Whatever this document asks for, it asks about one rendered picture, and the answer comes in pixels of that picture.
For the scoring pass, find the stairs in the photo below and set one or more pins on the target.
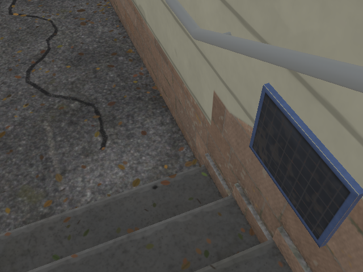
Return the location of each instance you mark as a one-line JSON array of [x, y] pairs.
[[179, 223]]

